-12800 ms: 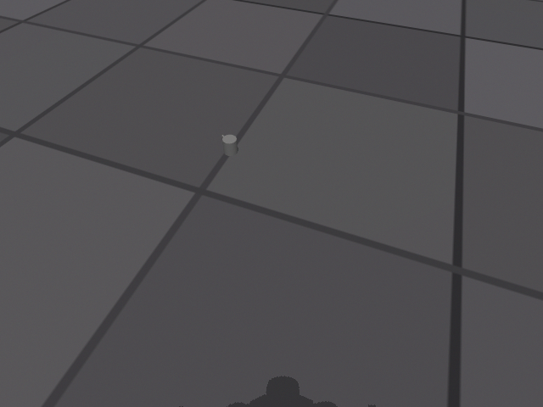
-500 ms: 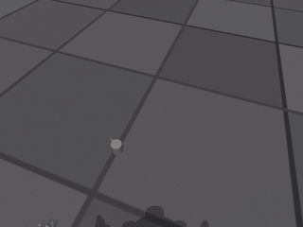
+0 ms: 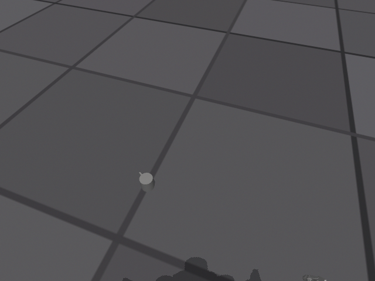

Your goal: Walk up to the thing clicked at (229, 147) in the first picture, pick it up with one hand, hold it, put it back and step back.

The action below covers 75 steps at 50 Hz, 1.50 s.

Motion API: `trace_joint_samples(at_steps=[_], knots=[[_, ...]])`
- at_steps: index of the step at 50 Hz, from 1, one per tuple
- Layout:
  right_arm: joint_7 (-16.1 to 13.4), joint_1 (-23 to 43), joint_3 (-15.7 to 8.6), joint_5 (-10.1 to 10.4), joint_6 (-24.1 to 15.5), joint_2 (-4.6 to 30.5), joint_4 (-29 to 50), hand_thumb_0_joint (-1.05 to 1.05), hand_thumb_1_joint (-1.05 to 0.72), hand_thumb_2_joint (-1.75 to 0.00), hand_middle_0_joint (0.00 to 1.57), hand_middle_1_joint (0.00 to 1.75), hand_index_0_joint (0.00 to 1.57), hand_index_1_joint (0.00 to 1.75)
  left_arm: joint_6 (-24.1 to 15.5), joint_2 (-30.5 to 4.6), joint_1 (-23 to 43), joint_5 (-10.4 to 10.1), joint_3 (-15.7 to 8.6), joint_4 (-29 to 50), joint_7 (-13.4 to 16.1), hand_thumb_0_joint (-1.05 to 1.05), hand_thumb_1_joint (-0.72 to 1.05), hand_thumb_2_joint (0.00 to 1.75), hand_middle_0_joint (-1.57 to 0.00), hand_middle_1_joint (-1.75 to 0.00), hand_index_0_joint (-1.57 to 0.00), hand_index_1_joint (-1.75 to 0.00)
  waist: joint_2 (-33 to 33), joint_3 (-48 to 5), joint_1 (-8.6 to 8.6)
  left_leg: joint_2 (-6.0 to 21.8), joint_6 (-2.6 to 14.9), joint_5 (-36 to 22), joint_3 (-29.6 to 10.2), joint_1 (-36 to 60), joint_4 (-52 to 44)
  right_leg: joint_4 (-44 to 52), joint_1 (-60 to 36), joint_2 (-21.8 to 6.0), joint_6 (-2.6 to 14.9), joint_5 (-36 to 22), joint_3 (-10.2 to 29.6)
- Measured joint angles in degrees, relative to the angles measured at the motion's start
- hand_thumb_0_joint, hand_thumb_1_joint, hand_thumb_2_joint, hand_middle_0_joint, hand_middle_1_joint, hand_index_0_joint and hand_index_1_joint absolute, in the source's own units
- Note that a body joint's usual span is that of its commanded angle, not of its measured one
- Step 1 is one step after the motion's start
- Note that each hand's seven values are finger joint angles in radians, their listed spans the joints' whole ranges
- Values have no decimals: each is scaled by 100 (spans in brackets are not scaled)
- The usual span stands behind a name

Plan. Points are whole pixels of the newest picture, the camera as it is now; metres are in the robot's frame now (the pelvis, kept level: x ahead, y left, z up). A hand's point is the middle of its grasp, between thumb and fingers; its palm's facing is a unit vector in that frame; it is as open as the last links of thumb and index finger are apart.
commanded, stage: stand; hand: left
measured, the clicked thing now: (145, 180) +0.76 +0.26 -0.74
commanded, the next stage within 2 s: walk up in 0.78 s
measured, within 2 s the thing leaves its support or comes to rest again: neither
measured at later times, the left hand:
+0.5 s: hand out of the picture +0.06 +0.25 -0.16, palm faces -0.05 -0.94 -0.34, open 7.4 cm
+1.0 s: hand out of the picture +0.06 +0.29 -0.16, palm faces +0.03 -0.93 -0.36, open 7.4 cm
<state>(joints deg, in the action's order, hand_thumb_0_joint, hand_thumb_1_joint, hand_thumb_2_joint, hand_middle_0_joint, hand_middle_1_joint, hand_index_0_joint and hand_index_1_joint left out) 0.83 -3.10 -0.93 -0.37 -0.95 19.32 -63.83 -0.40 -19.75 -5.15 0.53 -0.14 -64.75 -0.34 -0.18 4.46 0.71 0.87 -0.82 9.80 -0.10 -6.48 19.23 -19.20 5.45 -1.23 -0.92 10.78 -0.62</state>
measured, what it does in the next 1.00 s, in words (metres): lifts its left foot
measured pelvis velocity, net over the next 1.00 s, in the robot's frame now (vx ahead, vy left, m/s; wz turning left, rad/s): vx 0.03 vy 0.02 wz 0.02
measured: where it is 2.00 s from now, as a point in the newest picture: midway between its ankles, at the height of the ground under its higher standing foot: (183, 259)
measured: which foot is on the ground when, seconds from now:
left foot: down 0.00-0.86, up 0.88-1.00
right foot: down 0.00-1.00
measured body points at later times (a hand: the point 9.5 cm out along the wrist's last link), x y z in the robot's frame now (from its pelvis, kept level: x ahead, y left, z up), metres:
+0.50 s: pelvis -0.01 -0.01 +0.00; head +0.00 +0.00 +0.45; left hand +0.06 +0.30 -0.14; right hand +0.04 -0.31 -0.13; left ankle +0.01 +0.13 -0.75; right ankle +0.00 -0.13 -0.75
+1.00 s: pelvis +0.03 +0.02 -0.01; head +0.04 +0.02 +0.44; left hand +0.06 +0.34 -0.13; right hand +0.11 -0.31 -0.13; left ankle +0.06 +0.14 -0.73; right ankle +0.00 -0.13 -0.75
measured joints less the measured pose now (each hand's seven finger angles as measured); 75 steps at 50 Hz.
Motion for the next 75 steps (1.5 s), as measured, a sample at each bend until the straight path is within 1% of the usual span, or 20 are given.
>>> trace_joint_samples(at_steps=[23, 39, 40, 43, 44, 46, 48, 51, 52, 53, 54, 55, 57, 58, 60, 63, 66, 68, 72, 75], knots=[[35, -432, 7, -34, 48, 47, -232, 1, -90, -89, 20, 30, 20, 30, -18, -64, -199, 15, 60, -13, -2, 1, 90, 90, -21, -30, -21, -30, 50, -121, -75, 63, -52, -129, 7, -140, -55, 11, 172, 64, 54, -113, 12], [-4, -321, 84, -3, 7, 41, -193, 1, -90, -89, 20, 30, 21, 30, -23, -64, -98, -16, 98, 33, 2, 1, 90, 90, -21, -30, -21, -30, 33, -145, -76, 44, -42, -47, 40, -47, -75, -14, 110, 44, 39, -18, 43], [33, -339, 43, -23, 16, 39, -136, 1, -90, -89, 20, 30, 21, 30, -20, -63, -115, 0, 49, 78, -30, 1, 90, 90, -21, -30, -21, -30, 30, -155, -75, 44, 6, 116, 35, -85, 35, -89, 130, 48, 70, 109, 39], [163, -560, -94, -115, 8, 105, 87, 1, -90, -89, 20, 30, 21, 30, -83, -68, -344, 88, -122, 281, -136, 1, 90, 90, -21, -30, -21, -30, -20, -306, -44, 43, 188, 1232, -22, -309, 708, -455, 220, 96, 219, 862, 48], [189, -629, -137, -138, 21, 151, 140, 1, -90, -89, 20, 30, 21, 30, -109, -73, -437, 108, -169, 350, -157, 1, 90, 90, -21, -30, -21, -30, -44, -359, -38, 46, 211, 1417, -8, -443, 1024, -459, 219, 102, 257, 884, 32], [214, -715, -223, -170, 35, 240, 223, 1, -90, -89, 20, 30, 21, 30, -173, -113, -581, 148, -256, 483, -173, 1, 90, 90, -21, -30, -21, -30, -35, -332, 10, 34, 212, 1454, 63, -754, 1708, -317, 138, 58, 313, 412, 15], [228, -744, -291, -174, 28, 358, 286, 1, -90, -89, 20, 30, 21, 30, -218, -138, -700, 161, -322, 572, -162, 0, 90, 90, -21, -30, -21, -30, -101, -195, 69, 109, 218, 1511, 40, -1002, 2046, -226, -6, 52, 185, 290, -24], [277, -788, -383, -176, 10, 472, 407, 1, -90, -89, 20, 30, 20, 30, -179, -225, -936, 169, -364, 652, -183, 0, 90, 90, -21, -30, -21, -30, -173, -67, 149, 242, 216, 1463, -4, -1200, 1878, -192, -208, 52, 56, 473, -57], [294, -805, -409, -170, -19, 475, 460, 1, -90, -89, 20, 30, 20, 30, -139, -286, -1016, 172, -374, 665, -197, 0, 90, 90, -21, -30, -21, -30, -143, -41, 158, 271, 221, 1266, 17, -1173, 1619, -285, -229, 25, 22, 577, -53], [299, -826, -437, -167, -70, 462, 521, 1, -90, -89, 20, 30, 20, 30, -90, -357, -1082, 164, -385, 667, -206, 1, 90, 90, -21, -30, -21, -30, -78, -9, 149, 263, 173, 776, 66, -1097, 1383, -491, -209, -31, -5, 739, -41], [289, -841, -467, -174, -137, 424, 581, 1, -90, -89, 20, 30, 20, 30, -36, -439, -1141, 153, -398, 667, -205, 1, 90, 90, -21, -30, -21, -30, 66, 36, 148, 176, 140, 230, 165, -1000, 1275, -879, -110, -149, 64, 988, 25], [264, -853, -497, -199, -206, 372, 649, 1, -90, -89, 20, 30, 20, 30, 17, -498, -1184, 142, -409, 656, -185, 1, 90, 90, -21, -30, -21, -30, 218, 76, 144, 76, 142, 215, 283, -949, 1341, -1542, 117, -217, 166, 1320, 190], [226, -953, -504, -205, -281, 293, 769, 1, -90, -89, 20, 30, 20, 30, 102, -514, -1236, 105, -395, 614, -141, 1, 90, 90, -21, -30, -21, -30, 298, 52, 25, 11, 197, 477, 329, -850, 1402, -2908, 666, 37, 303, 1646, 503], [223, -1028, -490, -180, -278, 264, 801, 1, -90, -89, 20, 30, 20, 30, 114, -512, -1243, 86, -368, 613, -137, 1, 90, 90, -20, -30, -20, -30, 294, 23, -38, 4, 242, 538, 307, -757, 1330, -3375, 903, 153, 353, 1640, 524], [204, -1180, -432, -141, -250, 216, 842, 1, -90, -89, 20, 30, 21, 30, 70, -517, -1237, 41, -327, 679, -153, 1, 90, 90, -20, -30, -20, -30, 305, 0, -72, -7, 282, 538, 318, -492, 1059, -3876, 1321, 236, 377, 1417, 497], [180, -1371, -355, -96, -274, 164, 915, 1, -90, -89, 20, 30, 21, 30, -22, -530, -1214, 18, -310, 820, -204, 1, 90, 90, -20, -30, -20, -30, 343, 15, -92, -53, 274, 504, 377, -100, 664, -3841, 1794, 134, 282, 977, 478], [171, -1510, -316, -71, -303, 141, 1011, 1, -90, -89, 21, 30, 21, 30, -21, -529, -1151, 27, -304, 951, -258, 1, 90, 90, -20, -30, -20, -30, 352, 78, -123, -107, 291, 561, 430, 234, 411, -3335, 2059, -32, 152, 634, 464], [170, -1577, -303, -59, -313, 149, 1092, 1, -90, -89, 21, 30, 21, 30, -12, -508, -1101, 48, -301, 1024, -295, 1, 90, 90, -20, -30, -20, -30, 329, 123, -138, -128, 281, 654, 484, 418, 329, -2909, 2155, -146, 117, 436, 388], [170, -1688, -291, -43, -305, 223, 1253, 1, -90, -89, 21, 30, 21, 30, 6, -415, -929, 74, -309, 1168, -368, 1, 90, 90, -20, -30, -20, -30, 218, 201, -191, -145, 214, 1003, 561, 655, 443, -2043, 2087, -289, 180, 35, 153], [153, -1777, -288, -32, -255, 282, 1357, 1, -90, -89, 21, 31, 21, 30, -39, -342, -810, 80, -319, 1290, -382, 1, 90, 90, -20, -30, -20, -30, 101, 180, -249, -107, 118, 1431, 567, 715, 790, -1590, 1795, -225, 290, -50, -9]])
